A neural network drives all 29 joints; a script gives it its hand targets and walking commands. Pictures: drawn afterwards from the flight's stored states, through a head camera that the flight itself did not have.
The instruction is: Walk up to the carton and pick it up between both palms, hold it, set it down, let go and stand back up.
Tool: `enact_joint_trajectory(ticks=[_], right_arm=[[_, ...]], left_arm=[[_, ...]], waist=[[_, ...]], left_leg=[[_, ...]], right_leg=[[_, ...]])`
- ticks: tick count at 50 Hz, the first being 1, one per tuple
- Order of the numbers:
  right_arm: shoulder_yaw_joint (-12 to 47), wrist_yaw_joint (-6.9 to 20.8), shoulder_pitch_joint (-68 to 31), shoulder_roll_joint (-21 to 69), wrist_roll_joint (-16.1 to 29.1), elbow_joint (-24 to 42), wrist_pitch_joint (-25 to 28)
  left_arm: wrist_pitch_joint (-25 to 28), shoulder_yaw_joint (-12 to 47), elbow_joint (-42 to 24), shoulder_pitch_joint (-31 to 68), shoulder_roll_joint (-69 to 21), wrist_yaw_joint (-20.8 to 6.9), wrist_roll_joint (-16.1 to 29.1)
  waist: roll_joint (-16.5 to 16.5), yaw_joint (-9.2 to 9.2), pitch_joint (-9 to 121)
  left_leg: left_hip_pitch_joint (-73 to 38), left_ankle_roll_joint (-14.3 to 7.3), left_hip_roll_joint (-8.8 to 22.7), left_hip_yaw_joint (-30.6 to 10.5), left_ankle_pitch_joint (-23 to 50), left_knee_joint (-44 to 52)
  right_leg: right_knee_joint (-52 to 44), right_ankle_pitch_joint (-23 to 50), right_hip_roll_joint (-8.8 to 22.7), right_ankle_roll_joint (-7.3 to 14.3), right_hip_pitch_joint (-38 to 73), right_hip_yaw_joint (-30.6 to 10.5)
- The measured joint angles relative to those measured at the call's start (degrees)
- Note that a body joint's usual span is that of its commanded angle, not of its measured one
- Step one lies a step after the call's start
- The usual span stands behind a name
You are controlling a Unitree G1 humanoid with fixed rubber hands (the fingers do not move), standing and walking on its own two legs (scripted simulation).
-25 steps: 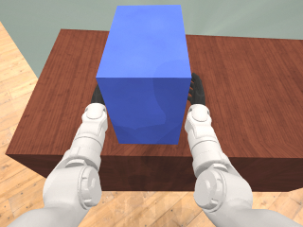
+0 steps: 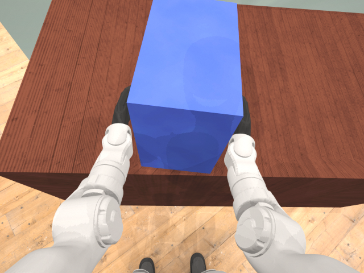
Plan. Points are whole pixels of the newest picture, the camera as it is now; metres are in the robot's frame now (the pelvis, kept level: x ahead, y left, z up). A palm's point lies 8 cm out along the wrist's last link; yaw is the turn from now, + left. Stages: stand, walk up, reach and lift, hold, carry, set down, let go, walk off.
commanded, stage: set down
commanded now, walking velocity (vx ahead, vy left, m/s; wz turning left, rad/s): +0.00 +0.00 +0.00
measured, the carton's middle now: (185, 91) +0.50 -0.03 +0.01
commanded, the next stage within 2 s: none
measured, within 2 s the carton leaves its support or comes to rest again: rests again in 0.22 s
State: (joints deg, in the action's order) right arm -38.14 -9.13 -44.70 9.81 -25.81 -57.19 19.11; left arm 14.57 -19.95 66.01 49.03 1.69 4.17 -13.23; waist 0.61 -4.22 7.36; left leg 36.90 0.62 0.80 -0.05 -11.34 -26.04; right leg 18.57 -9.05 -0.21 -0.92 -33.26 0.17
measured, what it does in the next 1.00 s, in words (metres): shifts its weight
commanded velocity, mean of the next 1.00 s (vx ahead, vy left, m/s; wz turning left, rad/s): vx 0.00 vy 0.00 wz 0.00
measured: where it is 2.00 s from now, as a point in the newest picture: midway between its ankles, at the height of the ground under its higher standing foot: outside the picture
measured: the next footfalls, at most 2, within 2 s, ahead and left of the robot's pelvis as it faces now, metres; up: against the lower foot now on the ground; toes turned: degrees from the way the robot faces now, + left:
none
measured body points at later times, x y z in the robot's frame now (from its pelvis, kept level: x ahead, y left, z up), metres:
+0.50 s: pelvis -0.03 +0.02 -0.01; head +0.08 +0.05 +0.42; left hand +0.46 +0.14 +0.04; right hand +0.39 -0.19 +0.01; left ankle -0.04 +0.11 -0.74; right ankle -0.03 -0.13 -0.74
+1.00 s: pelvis -0.07 +0.02 -0.02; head +0.00 +0.04 +0.43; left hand +0.41 +0.12 +0.07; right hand +0.37 -0.16 +0.06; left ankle -0.04 +0.11 -0.74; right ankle -0.03 -0.13 -0.74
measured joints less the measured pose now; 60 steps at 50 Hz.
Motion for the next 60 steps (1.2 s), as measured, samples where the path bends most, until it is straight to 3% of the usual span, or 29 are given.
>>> enact_joint_trajectory(ticks=[8, 11, 15, 21, 27, 33, 46, 60], right_arm=[[-0.01, 0.09, 0.01, -1.14, -0.01, -0.30, -0.09], [0.81, 1.29, -0.35, -3.77, 1.07, -4.46, 0.58], [4.52, 1.24, -0.39, -8.08, 8.30, -10.22, 0.41], [12.86, -1.01, -0.68, -12.32, 20.18, -10.29, -1.17], [15.41, -1.12, -3.09, -13.32, 26.17, -10.29, -6.22], [15.74, -1.11, -6.90, -13.15, 26.83, -10.25, -9.74], [15.74, -1.26, -9.98, -11.88, 24.39, -10.29, -16.04], [17.68, -3.41, -9.53, -11.03, 25.40, -10.24, -15.60]], left_arm=[[1.84, 0.00, 4.66, 2.75, 0.10, 0.87, 0.00], [2.03, 0.00, 8.22, 4.34, 0.58, 1.38, 0.09], [1.85, 3.92, 8.54, 4.56, 1.03, 2.48, 5.92], [-0.49, 7.43, 8.56, 7.90, 3.07, 2.84, 12.00], [-3.57, 11.10, 8.55, 11.18, 4.89, 2.84, 15.91], [-5.70, 14.48, 8.56, 12.68, 5.45, 2.38, 19.01], [-10.60, 15.49, 9.74, 12.84, 5.47, 1.21, 19.49], [-11.15, 15.50, 9.80, 12.03, 5.54, 0.74, 19.32]], waist=[[-0.04, 0.00, 0.05], [-0.05, 0.01, 0.96], [-0.42, 0.01, 4.23], [-1.65, -0.08, 5.34], [-1.85, -0.08, 5.34], [-1.86, -0.08, 5.36], [-1.86, -0.15, 5.31], [-1.86, -0.15, 4.95]], left_leg=[[0.46, 0.00, 0.29, 0.00, -1.26, -0.12], [1.65, 0.00, 0.30, 0.01, -1.42, -1.70], [5.82, 0.27, 0.32, 0.02, -1.11, -5.80], [6.86, 0.27, 0.37, 0.00, -2.59, -6.60], [7.37, 0.18, 0.38, 0.01, -3.38, -8.77], [7.57, -0.40, 0.38, 0.00, -3.33, -10.53], [6.68, -1.20, 0.34, 0.00, -2.19, -11.04], [6.38, -1.25, 0.34, 0.00, -1.80, -11.05]], right_leg=[[0.64, 0.12, -0.25, -0.18, -0.82, 0.13], [1.06, 0.12, -0.25, -0.21, -1.41, 0.12], [1.99, 0.12, -0.25, -0.21, -3.91, 0.12], [5.03, 0.13, -0.26, -1.00, -6.25, 0.13], [6.19, 0.00, -0.26, -1.20, -6.28, 0.13], [7.60, -0.03, -0.27, -1.59, -6.29, 0.13], [10.28, -0.02, -0.27, -1.46, -6.43, 0.13], [10.91, -0.01, -0.27, -1.32, -6.42, 0.13]])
